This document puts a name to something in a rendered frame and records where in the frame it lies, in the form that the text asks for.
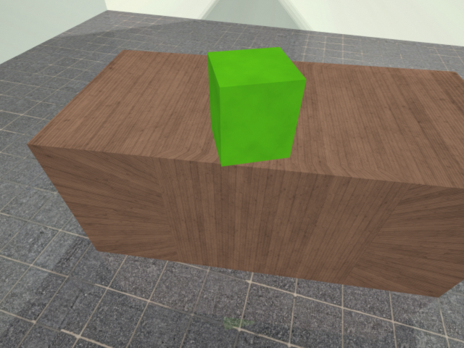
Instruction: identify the pedestal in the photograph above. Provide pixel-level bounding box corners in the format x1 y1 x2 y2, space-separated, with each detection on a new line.
27 50 464 297

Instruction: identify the carton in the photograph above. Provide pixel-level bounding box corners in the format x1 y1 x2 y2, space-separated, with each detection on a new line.
207 47 306 167

